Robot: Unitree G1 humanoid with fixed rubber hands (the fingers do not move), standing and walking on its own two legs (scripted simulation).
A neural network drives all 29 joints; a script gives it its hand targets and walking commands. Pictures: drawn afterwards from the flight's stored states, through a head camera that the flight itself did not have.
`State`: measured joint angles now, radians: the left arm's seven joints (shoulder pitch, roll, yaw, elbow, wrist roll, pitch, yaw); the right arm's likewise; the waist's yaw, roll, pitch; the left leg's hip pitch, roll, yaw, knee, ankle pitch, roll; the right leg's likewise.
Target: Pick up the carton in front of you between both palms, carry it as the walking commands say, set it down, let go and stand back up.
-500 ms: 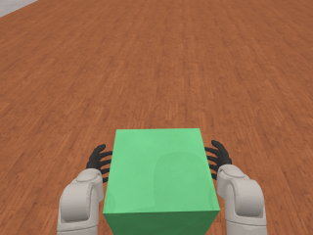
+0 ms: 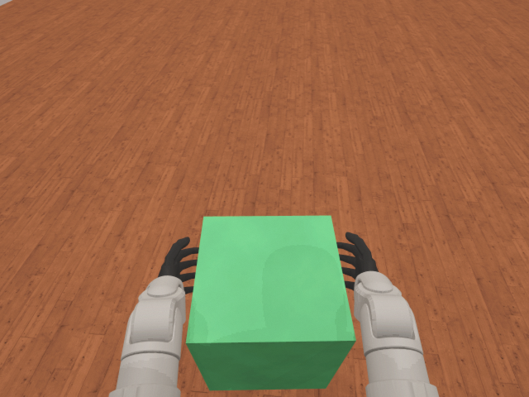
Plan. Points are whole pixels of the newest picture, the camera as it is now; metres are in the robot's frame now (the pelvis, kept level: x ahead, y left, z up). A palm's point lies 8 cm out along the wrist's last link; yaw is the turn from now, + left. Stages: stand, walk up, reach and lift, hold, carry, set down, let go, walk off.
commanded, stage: carry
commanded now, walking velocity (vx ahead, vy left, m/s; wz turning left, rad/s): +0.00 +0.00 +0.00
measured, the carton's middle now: (267, 306) +0.29 +0.00 -0.05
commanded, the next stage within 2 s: hold in 0.44 s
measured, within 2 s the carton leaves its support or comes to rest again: neither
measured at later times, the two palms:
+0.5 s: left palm (166, 284) +0.28 +0.15 +0.04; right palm (363, 279) +0.29 -0.14 +0.04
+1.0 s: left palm (163, 292) +0.28 +0.16 +0.02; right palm (354, 283) +0.29 -0.13 +0.02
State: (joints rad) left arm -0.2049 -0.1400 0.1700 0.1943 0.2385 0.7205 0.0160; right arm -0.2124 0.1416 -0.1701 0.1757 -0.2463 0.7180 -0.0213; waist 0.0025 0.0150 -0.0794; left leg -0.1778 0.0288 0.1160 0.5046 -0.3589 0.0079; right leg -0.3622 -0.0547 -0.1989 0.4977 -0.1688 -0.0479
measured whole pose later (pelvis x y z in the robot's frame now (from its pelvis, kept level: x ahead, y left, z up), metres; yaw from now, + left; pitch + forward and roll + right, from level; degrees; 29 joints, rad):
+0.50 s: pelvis +0.00 +0.00 +0.00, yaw +0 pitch -1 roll +0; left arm -0.18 -0.14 0.15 0.15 0.23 0.72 0.01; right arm -0.19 0.14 -0.15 0.11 -0.23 0.74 -0.03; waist 0.00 0.04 -0.02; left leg -0.09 0.01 0.04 0.45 -0.33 0.02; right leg -0.27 -0.03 -0.15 0.44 -0.12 -0.03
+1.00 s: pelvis -0.06 +0.01 -0.01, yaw +1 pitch -7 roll +0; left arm -0.57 -0.19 0.51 0.63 0.42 0.48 -0.03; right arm -0.57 0.17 -0.49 0.52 -0.39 0.55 0.01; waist -0.01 0.06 0.14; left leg -0.15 -0.06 -0.05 0.62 -0.35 0.03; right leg -0.30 0.04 0.03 0.55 -0.14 -0.01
